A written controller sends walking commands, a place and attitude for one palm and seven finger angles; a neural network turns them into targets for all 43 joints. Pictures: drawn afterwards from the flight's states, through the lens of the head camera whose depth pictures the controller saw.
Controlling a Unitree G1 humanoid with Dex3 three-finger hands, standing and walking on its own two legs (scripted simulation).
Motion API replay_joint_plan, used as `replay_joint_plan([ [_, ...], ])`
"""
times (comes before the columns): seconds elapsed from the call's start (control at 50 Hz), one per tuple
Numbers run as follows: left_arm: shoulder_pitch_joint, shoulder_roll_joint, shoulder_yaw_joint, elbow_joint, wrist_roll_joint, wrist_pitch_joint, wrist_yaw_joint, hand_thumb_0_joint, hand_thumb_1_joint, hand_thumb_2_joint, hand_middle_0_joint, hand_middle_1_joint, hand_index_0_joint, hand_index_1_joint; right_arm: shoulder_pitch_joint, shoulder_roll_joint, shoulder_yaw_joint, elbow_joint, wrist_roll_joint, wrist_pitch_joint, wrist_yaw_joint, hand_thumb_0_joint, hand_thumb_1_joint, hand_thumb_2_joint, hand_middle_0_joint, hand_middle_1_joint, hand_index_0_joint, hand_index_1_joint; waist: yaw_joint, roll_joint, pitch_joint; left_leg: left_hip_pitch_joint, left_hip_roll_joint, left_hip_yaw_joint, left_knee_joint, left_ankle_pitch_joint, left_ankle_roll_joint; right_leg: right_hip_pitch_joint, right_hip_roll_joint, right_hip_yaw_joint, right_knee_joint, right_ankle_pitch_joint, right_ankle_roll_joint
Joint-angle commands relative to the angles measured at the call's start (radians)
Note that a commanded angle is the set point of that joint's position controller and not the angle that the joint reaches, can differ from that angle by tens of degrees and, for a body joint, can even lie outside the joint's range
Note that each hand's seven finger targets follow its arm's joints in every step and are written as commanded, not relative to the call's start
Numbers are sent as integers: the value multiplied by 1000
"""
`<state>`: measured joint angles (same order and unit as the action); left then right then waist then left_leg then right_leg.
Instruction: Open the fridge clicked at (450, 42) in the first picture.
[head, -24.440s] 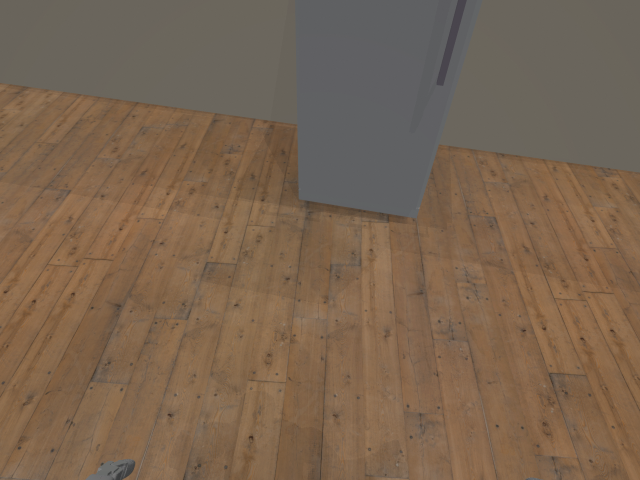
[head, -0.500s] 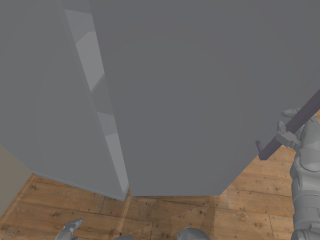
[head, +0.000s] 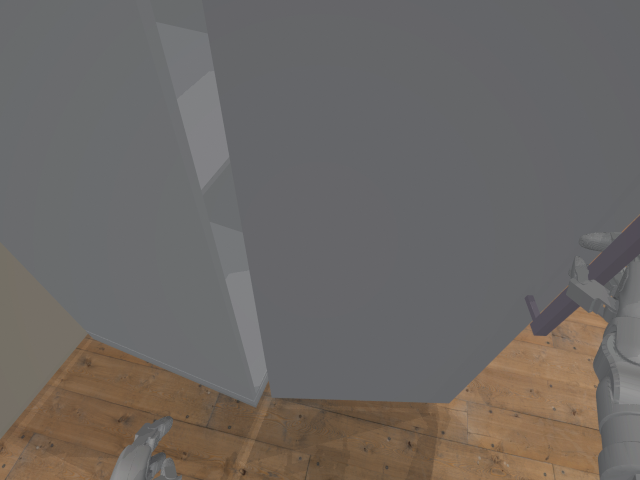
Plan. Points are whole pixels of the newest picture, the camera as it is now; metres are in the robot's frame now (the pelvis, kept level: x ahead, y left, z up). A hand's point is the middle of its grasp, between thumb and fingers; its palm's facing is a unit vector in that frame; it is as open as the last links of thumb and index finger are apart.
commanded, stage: loosen the grip on the handle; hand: right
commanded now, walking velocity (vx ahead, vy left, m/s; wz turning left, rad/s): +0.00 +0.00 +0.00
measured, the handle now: (622, 228) +0.40 -0.32 +0.14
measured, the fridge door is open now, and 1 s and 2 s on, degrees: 70 68 68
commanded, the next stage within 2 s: slip the hand off the handle in 0.64 s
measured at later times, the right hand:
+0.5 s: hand (576, 278) +0.39 -0.31 +0.05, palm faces +0.44 +0.84 -0.33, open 12.7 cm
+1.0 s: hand (619, 288) +0.38 -0.37 +0.05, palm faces +0.50 +0.79 -0.35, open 14.6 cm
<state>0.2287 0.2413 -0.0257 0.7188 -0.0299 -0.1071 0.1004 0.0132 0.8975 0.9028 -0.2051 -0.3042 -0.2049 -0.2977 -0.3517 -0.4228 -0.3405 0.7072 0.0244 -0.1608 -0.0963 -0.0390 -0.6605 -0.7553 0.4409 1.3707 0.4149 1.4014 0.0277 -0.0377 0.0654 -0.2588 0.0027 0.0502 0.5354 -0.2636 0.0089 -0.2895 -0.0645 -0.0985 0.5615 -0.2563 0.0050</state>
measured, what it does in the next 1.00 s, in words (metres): stands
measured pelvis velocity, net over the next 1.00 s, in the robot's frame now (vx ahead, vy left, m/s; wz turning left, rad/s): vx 0.04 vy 0.01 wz -0.04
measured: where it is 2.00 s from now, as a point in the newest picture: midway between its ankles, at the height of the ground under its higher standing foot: outside the picture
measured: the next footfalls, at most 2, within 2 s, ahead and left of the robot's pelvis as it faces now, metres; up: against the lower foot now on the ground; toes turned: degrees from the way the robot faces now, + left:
none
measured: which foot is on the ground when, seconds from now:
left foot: down 0.00-1.00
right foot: down 0.00-1.00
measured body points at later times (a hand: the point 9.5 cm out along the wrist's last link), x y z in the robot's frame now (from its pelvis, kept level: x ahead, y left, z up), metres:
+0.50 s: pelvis +0.03 +0.00 -0.01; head +0.08 -0.01 +0.44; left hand +0.12 +0.27 -0.12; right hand +0.36 -0.35 +0.07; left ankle +0.01 +0.11 -0.73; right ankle +0.03 -0.12 -0.73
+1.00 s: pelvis +0.04 +0.01 -0.02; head +0.11 +0.00 +0.42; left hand +0.16 +0.28 -0.14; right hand +0.35 -0.40 +0.07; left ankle +0.01 +0.11 -0.73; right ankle +0.03 -0.12 -0.73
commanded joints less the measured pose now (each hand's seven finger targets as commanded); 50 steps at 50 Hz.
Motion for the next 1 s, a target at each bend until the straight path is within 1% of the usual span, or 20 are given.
replay_joint_plan([
  [0.0,-22,167,59,-111,-1,-37,27,0,900,900,-200,-300,-200,-300,-349,-315,-62,-173,-5,-65,-21,0,-900,-900,450,1400,450,1400,-13,54,-325,101,134,-158,-85,364,-10,126,-42,72,-81,192,-5],
  [0.02,-25,168,56,-109,1,-36,28,0,900,900,-200,-300,-200,-300,-368,-289,-34,-163,-8,-68,-19,0,-900,-900,450,1400,450,1400,-12,16,-313,61,108,-135,-85,292,-21,150,-59,86,-95,213,-13],
  [0.04,-14,156,37,-182,-23,-39,20,0,900,900,-200,-300,-200,-300,-890,-789,-342,-430,-90,-100,-55,0,-900,-900,450,1400,450,1400,-22,-108,-216,50,75,-69,-69,-147,-49,18,-17,97,-141,-153,-13],
  [0.06,79,152,78,-75,48,-60,8,0,900,900,-200,-300,-200,-300,-550,-418,-142,42,-143,36,23,0,-779,-842,450,1400,450,1400,-2,142,-248,-35,-17,16,-67,81,-9,31,43,4,-144,110,-27],
  [0.08,65,177,83,-118,31,-56,-9,0,900,900,-200,-300,-200,-300,-513,-300,-110,-80,-62,10,34,0,-658,-783,450,1400,450,1400,36,253,-196,-64,-34,33,-83,126,-19,5,32,56,-120,171,-44],
  [0.1,63,234,98,-108,39,-49,-19,0,900,900,-200,-300,-200,-300,-449,-427,-208,-54,-70,12,33,0,-538,-725,450,1400,450,1400,5,256,-224,-106,-22,3,-62,75,-26,6,33,58,-101,115,-42],
  [0.12,23,195,83,-111,38,-41,-28,0,900,900,-200,-300,-200,-300,-512,-342,-107,-101,-75,-6,47,0,-417,-667,450,1400,450,1400,3,145,-238,-113,-19,-10,-62,2,-26,18,58,60,-96,41,-47],
  [0.18,2,166,85,-130,38,-27,-52,0,900,900,-200,-300,-200,-300,-452,-323,-67,-194,-109,-12,28,0,-54,-492,450,1400,450,1400,-49,-191,-281,-115,-10,-24,-40,-78,6,24,73,64,-93,-137,-27],
  [0.2,-5,165,80,-143,35,-23,-58,0,900,900,-200,-300,-200,-300,-484,-287,-16,-229,-118,-7,19,0,67,-433,450,1400,450,1400,-30,-217,-273,-135,-6,-18,-34,-82,9,10,73,79,-93,-179,-26],
  [0.3,12,186,102,-138,23,0,-54,0,900,900,-200,-300,-200,-300,-405,-300,-75,-272,-38,28,0,0,550,-200,410,1350,410,1350,-17,7,-353,-91,-11,-22,-48,-108,-11,-27,67,84,-34,-111,-46],
  [0.42,43,178,109,-117,34,12,-49,0,900,900,-200,-300,-200,-300,-329,-277,-59,-468,-51,-23,-33,0,550,-200,330,1250,330,1250,-19,-76,-440,-90,-34,-2,24,129,-2,84,52,91,27,240,-44],
  [0.44,90,206,108,-60,44,31,-33,0,900,900,-200,-300,-200,-300,-277,-443,-219,-175,-80,-4,-42,0,550,-200,317,1233,317,1233,5,27,-299,-159,-37,-1,34,122,-9,-39,50,94,59,213,-47],
  [0.46,85,189,96,-75,42,40,-39,0,900,900,-200,-300,-200,-300,-298,-324,-129,-213,-62,-14,-24,0,550,-200,303,1217,303,1217,6,21,-301,-153,-27,-5,57,183,-15,-75,66,89,70,240,-49],
  [0.54,95,180,118,-107,39,48,-43,0,900,900,-200,-300,-200,-300,-180,-330,-162,-394,-24,-8,14,0,550,-200,250,1150,250,1150,-43,-70,-513,-58,-30,-13,108,396,-15,55,55,71,121,545,-42],
  [0.6,108,170,120,-118,30,48,-49,0,900,900,-200,-300,-200,-300,-108,-267,-123,-467,-5,20,36,0,550,-200,250,1150,250,1150,-33,-60,-529,-74,-33,-8,123,457,-26,94,40,83,143,672,-35],
  [0.7,91,168,121,-129,24,42,-46,0,900,900,-200,-300,-200,-300,-25,-245,-139,-520,10,19,27,0,550,-200,250,1150,250,1150,-27,8,-461,-100,-40,-2,126,425,-29,45,42,90,145,596,-35],
  [0.72,95,183,117,-91,26,51,-29,0,900,900,-200,-300,-200,-300,-147,-386,-258,-400,-1,21,14,0,550,-200,250,1150,250,1150,1,54,-378,-146,-40,-6,128,389,-29,-33,46,88,152,473,-34],
  [0.74,92,181,109,-86,30,59,-19,0,900,900,-200,-300,-200,-300,-162,-413,-280,-365,-5,19,13,0,550,-200,250,1150,250,1150,-14,48,-333,-141,-38,-12,127,364,-26,-87,58,83,147,401,-39],
  [0.9,91,169,95,-105,29,66,0,0,900,900,-200,-300,-200,-300,-299,-463,-226,-318,-36,-35,105,0,550,-200,250,1150,250,1150,-2,-126,-477,-141,-34,-41,143,329,-19,-40,65,63,180,355,-44],
  [0.98,111,191,99,-89,19,63,7,0,900,900,-200,-300,-200,-300,-307,-503,-264,-166,1,-61,158,0,550,-200,250,1150,250,1150,12,-41,-434,-170,-34,-40,133,267,-22,-106,64,77,187,265,-47],
])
